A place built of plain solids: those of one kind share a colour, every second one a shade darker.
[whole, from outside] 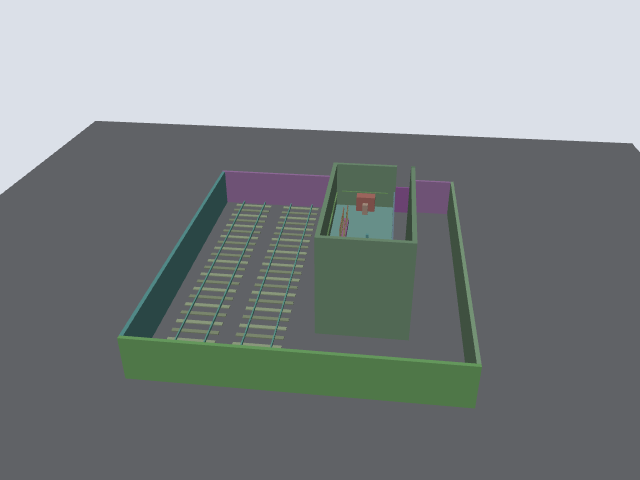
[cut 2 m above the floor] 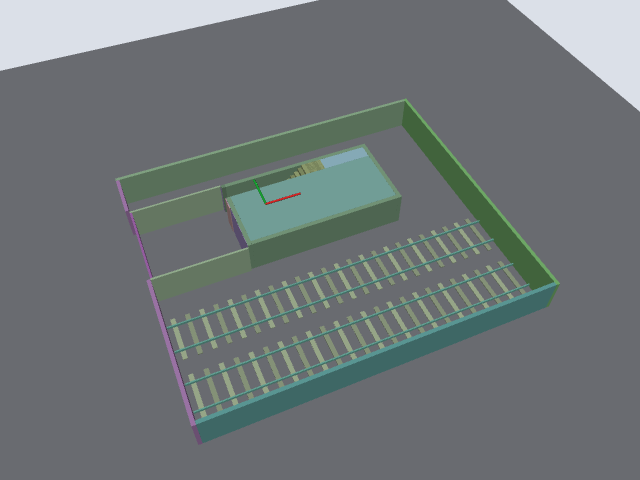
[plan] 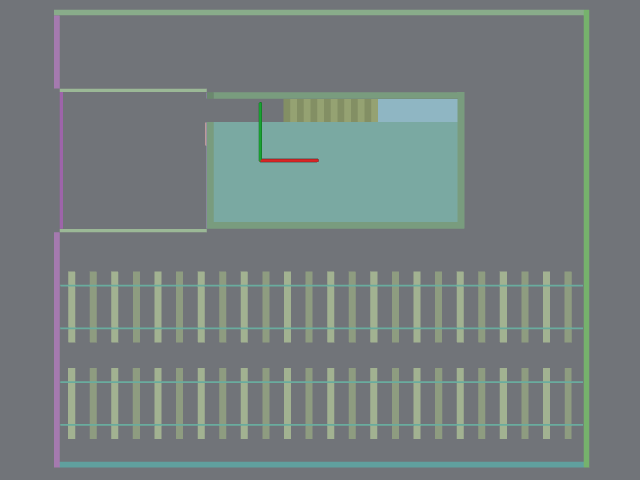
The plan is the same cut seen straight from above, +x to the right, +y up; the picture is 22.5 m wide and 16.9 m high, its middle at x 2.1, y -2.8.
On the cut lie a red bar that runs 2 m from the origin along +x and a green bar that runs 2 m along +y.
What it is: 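A railway signal box with its stair inside, its base rendered, brick-red without and limewashed within; 8.6 x 4.3 m within the walls, the operating floor 3.04 m up, 2.7 m high; one straight flight of 15 risers of 0.202 m on goings of 0.238 m, 0.81 m clear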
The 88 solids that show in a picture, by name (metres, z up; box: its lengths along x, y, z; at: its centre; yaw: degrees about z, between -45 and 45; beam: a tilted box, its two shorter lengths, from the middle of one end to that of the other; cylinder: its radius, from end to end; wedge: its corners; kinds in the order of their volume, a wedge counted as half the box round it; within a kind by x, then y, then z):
{
 "upper_front_1": {"box": [8.59, 3.52, 3.09], "at": [2.65, -0.41, 1.49]},
 "wall_1": {"box": [0.24, 3.76, 5.75], "at": [-1.76, -0.53, 2.82]},
 "wall_2": {"box": [0.24, 0.24, 5.75], "at": [-1.76, 2.29, 2.82]},
 "wall_3": {"box": [8.59, 0.24, 5.75], "at": [2.65, -2.29, 2.82]},
 "wall_4": {"box": [8.59, 0.24, 5.75], "at": [2.65, 2.29, 2.82]},
 "wall_5": {"box": [0.24, 4.82, 5.75], "at": [7.06, 0.0, 2.82]},
 "bound_back_1": {"box": [18.65, 0.2, 2.45], "at": [2.06, 5.21, 1.18]},
 "bound_line_1": {"box": [18.45, 0.2, 2.45], "at": [2.16, -10.71, 1.18]},
 "bound_end_1": {"box": [0.2, 16.11, 2.45], "at": [11.48, -2.75, 1.18]},
 "upper_head_1": {"box": [2.8, 0.81, 3.09], "at": [5.54, 1.76, 1.49]},
 "bound_near_1": {"box": [0.2, 8.28, 2.45], "at": [-7.16, -6.67, 1.18]},
 "bound_near_2": {"box": [0.2, 2.58, 2.45], "at": [-7.16, 3.82, 1.18]},
 "step_1": {"box": [0.24, 0.81, 0.25], "at": [0.94, 1.76, 0.08]},
 "step_2": {"box": [0.24, 0.81, 0.45], "at": [1.17, 1.76, 0.18]},
 "step_3": {"box": [0.24, 0.81, 0.66], "at": [1.41, 1.76, 0.28]},
 "step_4": {"box": [0.24, 0.81, 0.86], "at": [1.65, 1.76, 0.38]},
 "step_5": {"box": [0.24, 0.81, 1.06], "at": [1.89, 1.76, 0.48]},
 "step_6": {"box": [0.24, 0.81, 1.26], "at": [2.13, 1.76, 0.58]},
 "step_7": {"box": [0.24, 0.81, 1.47], "at": [2.36, 1.76, 0.68]},
 "step_8": {"box": [0.24, 0.81, 1.67], "at": [2.6, 1.76, 0.78]},
 "step_9": {"box": [0.24, 0.81, 1.87], "at": [2.84, 1.76, 0.89]},
 "step_10": {"box": [0.24, 0.81, 2.07], "at": [3.08, 1.76, 0.99]},
 "step_11": {"box": [0.24, 0.81, 2.28], "at": [3.31, 1.76, 1.09]},
 "step_12": {"box": [0.24, 0.81, 2.48], "at": [3.55, 1.76, 1.19]},
 "step_13": {"box": [0.24, 0.81, 2.68], "at": [3.79, 1.76, 1.29]},
 "step_14": {"box": [0.24, 0.81, 2.88], "at": [4.03, 1.76, 1.39]},
 "sleeper_1": {"box": [0.25, 2.5, 0.11], "at": [-6.64, -8.56, 0.01]},
 "sleeper_2": {"box": [0.25, 2.5, 0.11], "at": [-6.64, -5.16, 0.01]},
 "sleeper_3": {"box": [0.25, 2.5, 0.11], "at": [-5.88, -8.56, 0.01]},
 "sleeper_4": {"box": [0.25, 2.5, 0.11], "at": [-5.88, -5.16, 0.01]},
 "sleeper_5": {"box": [0.25, 2.5, 0.11], "at": [-5.12, -8.56, 0.01]},
 "sleeper_6": {"box": [0.25, 2.5, 0.11], "at": [-5.12, -5.16, 0.01]},
 "sleeper_7": {"box": [0.25, 2.5, 0.11], "at": [-4.36, -8.56, 0.01]},
 "sleeper_8": {"box": [0.25, 2.5, 0.11], "at": [-4.36, -5.16, 0.01]},
 "sleeper_9": {"box": [0.25, 2.5, 0.11], "at": [-3.6, -8.56, 0.01]},
 "sleeper_10": {"box": [0.25, 2.5, 0.11], "at": [-3.6, -5.16, 0.01]},
 "sleeper_11": {"box": [0.25, 2.5, 0.11], "at": [-2.84, -8.56, 0.01]},
 "sleeper_12": {"box": [0.25, 2.5, 0.11], "at": [-2.84, -5.16, 0.01]},
 "sleeper_13": {"box": [0.25, 2.5, 0.11], "at": [-2.08, -8.56, 0.01]},
 "sleeper_14": {"box": [0.25, 2.5, 0.11], "at": [-2.08, -5.16, 0.01]},
 "sleeper_15": {"box": [0.25, 2.5, 0.11], "at": [-1.32, -8.56, 0.01]},
 "sleeper_16": {"box": [0.25, 2.5, 0.11], "at": [-1.32, -5.16, 0.01]},
 "sleeper_17": {"box": [0.25, 2.5, 0.11], "at": [-0.56, -8.56, 0.01]},
 "sleeper_18": {"box": [0.25, 2.5, 0.11], "at": [-0.56, -5.16, 0.01]},
 "sleeper_19": {"box": [0.25, 2.5, 0.11], "at": [0.2, -8.56, 0.01]},
 "sleeper_20": {"box": [0.25, 2.5, 0.11], "at": [0.2, -5.16, 0.01]},
 "sleeper_21": {"box": [0.25, 2.5, 0.11], "at": [0.96, -8.56, 0.01]},
 "sleeper_22": {"box": [0.25, 2.5, 0.11], "at": [0.96, -5.16, 0.01]},
 "sleeper_23": {"box": [0.25, 2.5, 0.11], "at": [1.72, -8.56, 0.01]},
 "sleeper_24": {"box": [0.25, 2.5, 0.11], "at": [1.72, -5.16, 0.01]},
 "sleeper_25": {"box": [0.25, 2.5, 0.11], "at": [2.48, -8.56, 0.01]},
 "sleeper_26": {"box": [0.25, 2.5, 0.11], "at": [2.48, -5.16, 0.01]},
 "sleeper_27": {"box": [0.25, 2.5, 0.11], "at": [3.24, -8.56, 0.01]},
 "sleeper_28": {"box": [0.25, 2.5, 0.11], "at": [3.24, -5.16, 0.01]},
 "sleeper_29": {"box": [0.25, 2.5, 0.11], "at": [4.0, -8.56, 0.01]},
 "sleeper_30": {"box": [0.25, 2.5, 0.11], "at": [4.0, -5.16, 0.01]},
 "sleeper_31": {"box": [0.25, 2.5, 0.11], "at": [4.76, -8.56, 0.01]},
 "sleeper_32": {"box": [0.25, 2.5, 0.11], "at": [4.76, -5.16, 0.01]},
 "sleeper_33": {"box": [0.25, 2.5, 0.11], "at": [5.52, -8.56, 0.01]},
 "sleeper_34": {"box": [0.25, 2.5, 0.11], "at": [5.52, -5.16, 0.01]},
 "sleeper_35": {"box": [0.25, 2.5, 0.11], "at": [6.28, -8.56, 0.01]},
 "sleeper_36": {"box": [0.25, 2.5, 0.11], "at": [6.28, -5.16, 0.01]},
 "sleeper_37": {"box": [0.25, 2.5, 0.11], "at": [7.04, -8.56, 0.01]},
 "sleeper_38": {"box": [0.25, 2.5, 0.11], "at": [7.04, -5.16, 0.01]},
 "sleeper_39": {"box": [0.25, 2.5, 0.11], "at": [7.8, -8.56, 0.01]},
 "sleeper_40": {"box": [0.25, 2.5, 0.11], "at": [7.8, -5.16, 0.01]},
 "sleeper_41": {"box": [0.25, 2.5, 0.11], "at": [8.56, -8.56, 0.01]},
 "sleeper_42": {"box": [0.25, 2.5, 0.11], "at": [8.56, -5.16, 0.01]},
 "sleeper_43": {"box": [0.25, 2.5, 0.11], "at": [9.32, -8.56, 0.01]},
 "sleeper_44": {"box": [0.25, 2.5, 0.11], "at": [9.32, -5.16, 0.01]},
 "sleeper_45": {"box": [0.25, 2.5, 0.11], "at": [10.08, -8.56, 0.01]},
 "sleeper_46": {"box": [0.25, 2.5, 0.11], "at": [10.08, -5.16, 0.01]},
 "sleeper_47": {"box": [0.25, 2.5, 0.11], "at": [10.84, -8.56, 0.01]},
 "sleeper_48": {"box": [0.25, 2.5, 0.11], "at": [10.84, -5.16, 0.01]},
 "fence_1": {"box": [5.18, 0.12, 1.95], "at": [-4.47, -2.47, 0.93]},
 "fence_2": {"box": [5.18, 0.12, 1.95], "at": [-4.47, 2.47, 0.93]},
 "fence_end_1": {"box": [0.12, 4.82, 1.95], "at": [-7.0, 0.0, 0.93]},
 "rail_line_1": {"box": [18.41, 0.07, 0.15], "at": [2.16, -9.31, 0.14]},
 "rail_line_2": {"box": [18.41, 0.07, 0.15], "at": [2.16, -7.8, 0.14]},
 "rail_line_3": {"box": [18.41, 0.07, 0.15], "at": [2.16, -5.91, 0.14]},
 "rail_line_4": {"box": [18.41, 0.07, 0.15], "at": [2.16, -4.41, 0.14]},
 "desk_1": {"box": [0.62, 1.1, 0.95], "at": [-1.23, -0.38, 3.46]},
 "lever_frame_1": {"box": [3.3, 0.34, 0.35], "at": [2.27, -1.41, 3.16]},
 "skin_1": {"box": [0.02, 3.76, 3.99], "at": [-1.89, -0.53, 1.94]},
 "stool_1": {"box": [0.32, 0.32, 0.67], "at": [-0.62, -0.38, 3.32]},
 "door_leaf_1": {"box": [0.042, 0.81, 1.99], "at": [-1.93, 0.94, 1.01]},
 "rail_top_1": {"box": [5.79, 0.08, 0.06], "at": [1.25, 1.29, 4.05]},
 "win_board_1": {"box": [0.09, 2.78, 0.035], "at": [-1.61, -0.47, 3.97]}
}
